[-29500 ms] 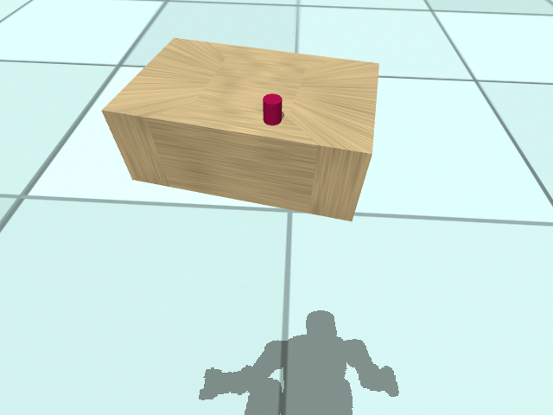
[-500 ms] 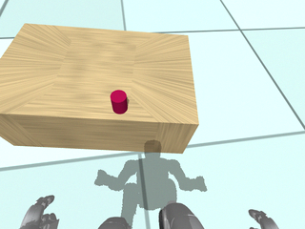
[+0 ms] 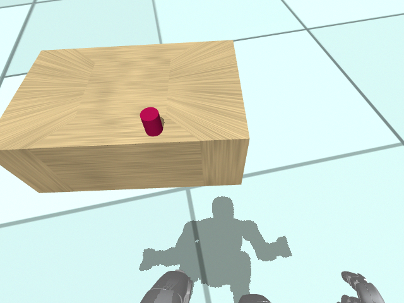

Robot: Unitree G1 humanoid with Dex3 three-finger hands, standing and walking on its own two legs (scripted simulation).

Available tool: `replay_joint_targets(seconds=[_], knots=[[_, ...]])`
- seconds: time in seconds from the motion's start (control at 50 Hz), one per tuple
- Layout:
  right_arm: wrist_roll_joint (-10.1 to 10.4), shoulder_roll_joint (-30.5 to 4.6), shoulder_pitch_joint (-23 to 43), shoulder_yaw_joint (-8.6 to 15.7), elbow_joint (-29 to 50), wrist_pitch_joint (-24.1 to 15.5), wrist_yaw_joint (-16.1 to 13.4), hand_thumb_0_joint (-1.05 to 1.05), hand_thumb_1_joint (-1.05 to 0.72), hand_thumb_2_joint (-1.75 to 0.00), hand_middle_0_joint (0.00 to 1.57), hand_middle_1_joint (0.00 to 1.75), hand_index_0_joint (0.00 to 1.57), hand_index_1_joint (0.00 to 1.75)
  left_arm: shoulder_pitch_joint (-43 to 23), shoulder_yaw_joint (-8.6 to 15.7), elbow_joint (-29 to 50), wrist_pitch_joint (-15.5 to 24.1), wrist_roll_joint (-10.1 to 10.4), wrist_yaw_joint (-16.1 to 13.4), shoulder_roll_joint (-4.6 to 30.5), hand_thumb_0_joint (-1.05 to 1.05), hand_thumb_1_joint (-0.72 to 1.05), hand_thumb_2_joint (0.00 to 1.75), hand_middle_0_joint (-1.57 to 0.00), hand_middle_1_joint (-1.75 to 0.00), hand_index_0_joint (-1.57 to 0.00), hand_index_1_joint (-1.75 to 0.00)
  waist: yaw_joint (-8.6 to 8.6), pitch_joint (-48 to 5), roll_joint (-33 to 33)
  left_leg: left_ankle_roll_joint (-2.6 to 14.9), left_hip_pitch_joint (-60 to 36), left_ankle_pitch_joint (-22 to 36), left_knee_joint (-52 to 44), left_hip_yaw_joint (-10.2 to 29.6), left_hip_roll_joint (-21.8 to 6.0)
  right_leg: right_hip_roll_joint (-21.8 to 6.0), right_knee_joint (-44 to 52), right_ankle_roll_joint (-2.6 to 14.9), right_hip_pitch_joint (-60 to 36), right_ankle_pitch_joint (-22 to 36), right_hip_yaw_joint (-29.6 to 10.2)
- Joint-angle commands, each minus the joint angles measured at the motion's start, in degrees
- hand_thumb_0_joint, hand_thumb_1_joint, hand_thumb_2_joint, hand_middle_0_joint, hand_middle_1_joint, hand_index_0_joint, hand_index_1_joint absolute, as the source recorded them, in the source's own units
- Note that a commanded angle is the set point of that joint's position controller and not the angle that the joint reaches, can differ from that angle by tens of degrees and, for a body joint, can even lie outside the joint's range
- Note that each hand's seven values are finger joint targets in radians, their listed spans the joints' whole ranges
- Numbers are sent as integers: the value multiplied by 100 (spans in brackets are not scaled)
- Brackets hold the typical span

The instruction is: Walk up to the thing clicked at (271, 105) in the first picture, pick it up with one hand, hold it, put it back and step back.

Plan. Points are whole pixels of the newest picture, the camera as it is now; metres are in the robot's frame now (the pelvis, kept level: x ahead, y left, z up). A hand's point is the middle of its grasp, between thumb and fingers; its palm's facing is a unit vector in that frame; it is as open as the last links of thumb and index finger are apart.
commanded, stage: step back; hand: left
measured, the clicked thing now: (151, 122) +0.77 +0.24 -0.30
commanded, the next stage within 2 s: none
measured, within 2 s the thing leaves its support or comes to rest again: neither
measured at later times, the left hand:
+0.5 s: hand out of the picture -0.08 +0.24 -0.16, palm faces +0.00 -0.92 -0.38, open 7.4 cm
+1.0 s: hand out of the picture -0.25 +0.24 -0.15, palm faces +0.12 -0.90 -0.42, open 7.4 cm
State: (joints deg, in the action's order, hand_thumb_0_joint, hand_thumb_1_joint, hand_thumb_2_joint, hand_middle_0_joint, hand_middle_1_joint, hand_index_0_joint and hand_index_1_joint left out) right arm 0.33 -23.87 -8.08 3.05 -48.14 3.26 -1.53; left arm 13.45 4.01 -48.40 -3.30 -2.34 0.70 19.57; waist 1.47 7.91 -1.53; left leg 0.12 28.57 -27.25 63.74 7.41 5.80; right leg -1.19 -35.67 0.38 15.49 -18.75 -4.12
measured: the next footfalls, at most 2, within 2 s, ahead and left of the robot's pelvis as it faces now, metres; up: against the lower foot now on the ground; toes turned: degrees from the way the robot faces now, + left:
left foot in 0.18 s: -0.04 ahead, +0.11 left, +0.00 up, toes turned +3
right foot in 0.52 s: -0.17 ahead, -0.18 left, +0.00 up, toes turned +3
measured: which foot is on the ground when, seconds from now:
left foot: up 0.00-0.16, down 0.18-0.56, up 0.58-0.86, down 0.88-1.00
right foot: down 0.00-0.20, up 0.22-0.50, down 0.52-0.90, up 0.92-1.00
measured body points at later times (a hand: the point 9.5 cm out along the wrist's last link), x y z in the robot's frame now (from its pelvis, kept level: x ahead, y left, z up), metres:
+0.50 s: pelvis -0.16 -0.04 -0.01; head -0.09 -0.02 +0.43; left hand -0.08 +0.28 -0.13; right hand -0.01 -0.35 -0.11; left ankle -0.08 +0.11 -0.73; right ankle -0.21 -0.18 -0.72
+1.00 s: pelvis -0.31 -0.05 -0.01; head -0.29 -0.04 +0.44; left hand -0.26 +0.29 -0.12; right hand -0.21 -0.34 -0.13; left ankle -0.32 +0.07 -0.73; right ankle -0.26 -0.18 -0.70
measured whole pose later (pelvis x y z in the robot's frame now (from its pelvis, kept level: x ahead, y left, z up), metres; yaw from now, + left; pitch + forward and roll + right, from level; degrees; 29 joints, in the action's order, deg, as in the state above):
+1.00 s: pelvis -0.31 -0.05 -0.01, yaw +7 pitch -4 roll +1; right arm -2.6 -19.8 -11.7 2.1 -54.0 2.4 1.1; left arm 10.0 3.7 -52.0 -2.5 -1.2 -0.8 23.2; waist 0.2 6.5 1.0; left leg 1.9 13.2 -19.2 35.7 1.3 1.9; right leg -1.2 -52.5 0.9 24.1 -28.5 -1.8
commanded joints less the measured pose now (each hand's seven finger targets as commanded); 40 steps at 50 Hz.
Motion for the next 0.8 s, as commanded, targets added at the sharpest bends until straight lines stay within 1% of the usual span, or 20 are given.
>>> replay_joint_targets(seconds=[0.0,0.08,0.14,0.16,0.18,0.2,0.22,0.28,0.4,0.44,0.48,0.5,0.52,0.54,0.56,0.58,0.62,0.64,0.74,0.78], knots=[[-15,-820,-142,190,432,-253,-102,0,-90,-90,20,30,20,30,-492,438,810,234,-44,-222,1516,0,90,90,-20,-30,-20,-30,11,-720,1170,-85,-39,-162,-220,-137,32,-904,789,1028,-480,2920,-646],[-119,-732,-219,200,438,-320,-70,0,-90,-90,20,30,20,30,-298,422,839,158,4,-294,1478,0,90,90,-20,-30,-20,-30,118,-1067,1343,-47,-220,-177,-2275,-459,-427,-1189,275,1079,-1519,3524,-851],[-175,-774,-762,302,209,-385,-53,0,-90,-90,20,30,20,30,-526,343,972,30,136,-233,1413,0,90,90,-20,-30,-20,-30,-103,-1396,935,134,-1550,2209,-4402,-551,-520,-807,-600,642,-991,2944,-492],[-272,-1135,-631,416,277,-397,-65,0,-90,-90,20,30,20,30,-357,266,998,1,144,-208,1172,0,90,90,-20,-30,-20,-30,29,-1469,201,380,-2291,3248,-4285,566,-1329,-383,-1136,361,121,1676,-307],[-305,-1559,-344,474,368,-378,-48,0,-90,-90,20,30,20,30,-264,224,995,-8,183,-218,956,0,90,90,-20,-30,-20,-30,127,-1301,-949,887,-2684,4374,-4185,1816,-2306,590,-2031,145,1435,-1316,59],[-234,-1969,-370,527,430,-364,-27,0,-90,-90,20,30,20,30,-569,323,976,-34,143,-307,1263,0,90,90,-20,-30,-20,-30,-260,-1221,-969,1667,-1575,4185,-4203,2243,-3034,578,-2894,62,993,-2079,-467],[-233,-1920,-163,544,416,-389,-68,0,-90,-90,20,30,20,30,-741,365,895,-38,126,-317,1447,0,90,90,-20,-30,-20,-30,-275,-882,-967,1847,-892,3623,-4428,2470,-3159,451,-3469,66,774,-1892,-779],[-254,-1162,446,317,535,-374,-90,0,-90,-90,20,30,20,30,-213,369,648,-32,198,-222,1352,0,90,90,-20,-30,-20,-30,183,-834,-474,1276,-1390,4116,-3951,455,-1997,706,-3953,55,1117,-993,-773],[-252,-1121,-5,340,540,-238,-31,0,-90,-90,20,30,20,30,-316,281,646,159,131,-184,1204,0,90,90,-20,-30,-20,-30,-223,-1034,-950,1417,-2346,4214,-3428,305,-1946,225,-1372,-240,850,-1085,-38],[-225,-1236,-37,352,527,-151,15,0,-90,-90,20,30,20,30,-168,288,510,213,141,-189,1209,0,90,90,-20,-30,-20,-30,-261,-1320,-1125,1249,-2468,3980,-3202,188,-1796,253,-258,-175,453,-756,307],[-128,-1336,212,357,557,-51,41,0,-90,-90,20,30,20,30,325,284,180,264,112,-193,1179,0,90,90,-20,-30,-20,-30,-9,-1628,-1080,973,-2098,3660,-2716,1,-1632,289,1355,-34,-457,487,616],[-86,-1151,337,294,599,-30,61,0,-90,-90,20,30,20,30,366,317,78,283,60,-211,1337,0,90,90,-20,-30,-20,-30,22,-1567,-803,707,-1440,2910,-2528,-49,-1409,164,1346,63,-774,901,330],[-63,-881,281,222,673,-36,68,0,-90,-90,20,30,20,30,381,437,98,308,-8,-205,1748,0,90,90,-20,-30,-20,-30,10,-1388,218,375,-319,1593,-1904,-113,-793,-571,1224,306,-1016,944,-962],[-62,-679,326,184,811,-57,5,0,-90,-90,20,30,20,30,39,571,287,275,-13,-191,2274,0,90,90,-20,-30,-20,-30,71,-1040,1400,50,432,-499,-945,-291,71,-1692,1597,1036,-455,917,-2150],[-103,-903,481,311,777,-14,-80,0,-90,-90,20,30,20,30,-326,597,467,278,-46,-236,2569,0,90,90,-20,-30,-20,-30,319,-692,1720,-46,72,-916,158,226,-255,-2552,1968,1803,846,861,-3060],[-59,-1095,371,395,656,-38,-58,0,-90,-90,20,30,20,30,-622,542,523,304,-5,-275,2311,0,90,90,-20,-30,-20,-30,66,-425,1432,-3,-302,-695,455,505,-442,-2459,1929,1726,1389,1022,-2756],[-37,-1086,33,323,375,-23,0,0,-90,-90,20,30,20,30,-1072,392,567,349,-4,-288,1828,0,90,90,-20,-30,-20,-30,-290,-472,743,-5,-201,-173,773,356,-61,-1473,1111,1286,660,2386,-1021],[-42,-922,-93,271,328,-30,-20,0,-90,-90,20,30,20,30,-1040,402,548,342,1,-287,1698,0,90,90,-20,-30,-20,-30,-301,-529,753,-50,-19,-94,741,220,68,-1201,867,1092,376,2732,-584],[-136,-749,195,186,442,-153,16,0,-90,-90,20,30,20,30,-37,404,368,341,-63,-341,1661,0,90,90,-20,-30,-20,-30,301,-995,1185,-179,278,-286,-1177,-254,-276,-1136,575,1035,-1449,2456,-715],[-186,-783,29,238,374,-201,37,0,-90,-90,20,30,20,30,-142,446,384,328,-31,-330,1788,0,90,90,-20,-30,-20,-30,225,-1257,1497,-134,-231,-420,-2083,-472,-533,-1473,589,1153,-1453,1965,-997]])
